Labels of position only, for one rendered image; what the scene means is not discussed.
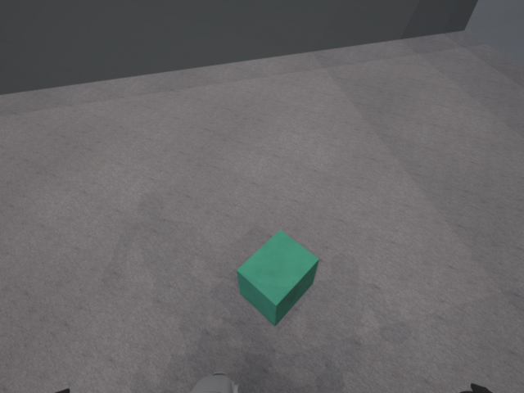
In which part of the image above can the robot left thigh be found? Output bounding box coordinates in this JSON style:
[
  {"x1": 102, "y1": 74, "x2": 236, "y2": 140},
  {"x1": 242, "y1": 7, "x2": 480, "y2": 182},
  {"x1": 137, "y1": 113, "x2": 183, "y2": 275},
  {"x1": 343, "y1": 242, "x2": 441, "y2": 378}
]
[{"x1": 190, "y1": 375, "x2": 239, "y2": 393}]

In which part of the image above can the carton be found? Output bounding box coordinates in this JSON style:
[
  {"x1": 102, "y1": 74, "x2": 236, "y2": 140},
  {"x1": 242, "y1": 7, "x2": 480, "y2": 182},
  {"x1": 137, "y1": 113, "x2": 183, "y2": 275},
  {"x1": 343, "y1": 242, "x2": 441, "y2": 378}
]
[{"x1": 237, "y1": 230, "x2": 319, "y2": 326}]

